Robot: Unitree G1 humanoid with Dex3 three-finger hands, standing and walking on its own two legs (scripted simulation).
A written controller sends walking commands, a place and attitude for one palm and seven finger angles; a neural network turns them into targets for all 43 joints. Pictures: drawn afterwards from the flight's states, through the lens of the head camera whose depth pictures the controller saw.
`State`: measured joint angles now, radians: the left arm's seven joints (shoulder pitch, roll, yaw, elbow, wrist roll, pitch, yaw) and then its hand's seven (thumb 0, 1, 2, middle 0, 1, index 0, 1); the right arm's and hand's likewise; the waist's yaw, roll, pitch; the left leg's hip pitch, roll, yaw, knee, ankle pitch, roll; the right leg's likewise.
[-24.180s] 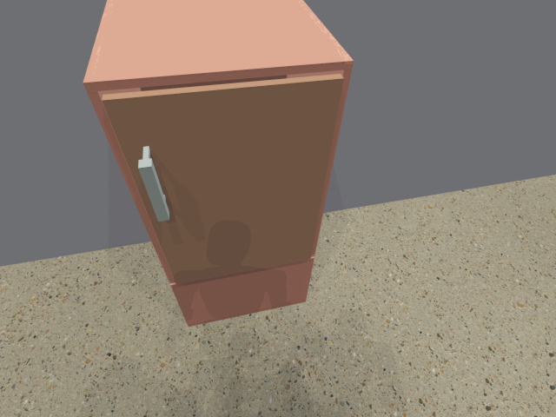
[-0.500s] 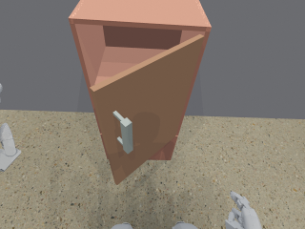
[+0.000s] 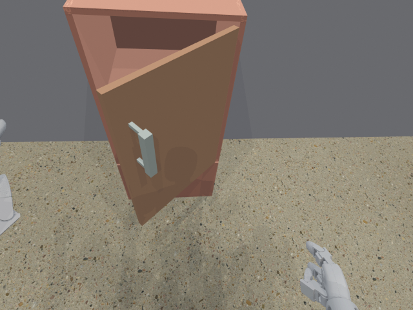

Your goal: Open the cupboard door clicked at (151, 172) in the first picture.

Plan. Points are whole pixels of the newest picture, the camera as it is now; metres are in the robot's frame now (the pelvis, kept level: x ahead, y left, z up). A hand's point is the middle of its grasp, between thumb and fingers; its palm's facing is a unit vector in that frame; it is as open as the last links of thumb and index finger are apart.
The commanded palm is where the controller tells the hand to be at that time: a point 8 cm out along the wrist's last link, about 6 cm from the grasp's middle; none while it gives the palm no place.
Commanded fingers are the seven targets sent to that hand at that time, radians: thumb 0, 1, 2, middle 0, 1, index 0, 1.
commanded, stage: stop stepping back and stand still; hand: left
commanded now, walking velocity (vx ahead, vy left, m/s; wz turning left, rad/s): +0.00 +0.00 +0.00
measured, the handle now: (142, 150) +0.45 +0.18 +0.00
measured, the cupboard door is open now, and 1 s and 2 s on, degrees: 43 43 43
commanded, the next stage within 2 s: let the arm hang, fingers relaxed in 1.04 s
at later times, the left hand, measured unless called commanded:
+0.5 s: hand out of the picture +0.07 +0.26 +0.16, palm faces +0.50 -0.75 -0.42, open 7.4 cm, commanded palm +0.01 +0.29 +0.18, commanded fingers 0.00 0.90 0.90 -0.20 -0.30 -0.20 -0.30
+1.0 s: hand out of the picture +0.03 +0.26 +0.16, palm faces +0.50 -0.72 -0.48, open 7.4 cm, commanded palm -0.04 +0.29 +0.18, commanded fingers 0.00 0.90 0.90 -0.20 -0.30 -0.20 -0.30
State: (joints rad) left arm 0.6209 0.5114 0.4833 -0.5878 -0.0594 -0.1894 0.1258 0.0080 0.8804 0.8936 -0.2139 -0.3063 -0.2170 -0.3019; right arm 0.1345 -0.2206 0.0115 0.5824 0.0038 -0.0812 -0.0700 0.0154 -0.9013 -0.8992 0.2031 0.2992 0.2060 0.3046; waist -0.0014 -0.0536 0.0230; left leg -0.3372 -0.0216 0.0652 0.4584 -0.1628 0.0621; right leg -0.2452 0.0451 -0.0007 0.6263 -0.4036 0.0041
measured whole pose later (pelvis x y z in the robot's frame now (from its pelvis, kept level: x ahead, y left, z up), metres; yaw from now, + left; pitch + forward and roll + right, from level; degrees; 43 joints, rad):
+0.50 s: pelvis -0.11 -0.02 +0.00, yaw +4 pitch -2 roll +0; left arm 0.50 0.40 0.40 -0.45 0.00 -0.19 0.16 0.01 0.88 0.89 -0.21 -0.31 -0.21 -0.30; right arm 0.27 -0.21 0.01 0.65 -0.01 -0.12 -0.09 0.02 -0.90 -0.90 0.20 0.30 0.21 0.30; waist 0.00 -0.04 0.00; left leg -0.20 0.01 0.03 0.51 -0.28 0.01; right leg -0.31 0.02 -0.06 0.48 -0.14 -0.03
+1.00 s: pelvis -0.15 -0.02 +0.00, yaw +5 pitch -3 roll +0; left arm 0.52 0.41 0.42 -0.45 0.02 -0.20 0.15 0.01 0.88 0.89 -0.21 -0.31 -0.21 -0.30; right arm 0.27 -0.20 0.02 0.62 -0.01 -0.14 -0.07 0.02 -0.90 -0.90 0.20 0.30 0.21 0.30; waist -0.01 -0.03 0.03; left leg -0.22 -0.01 0.01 0.49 -0.21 0.01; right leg -0.33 0.04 -0.01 0.48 -0.19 0.01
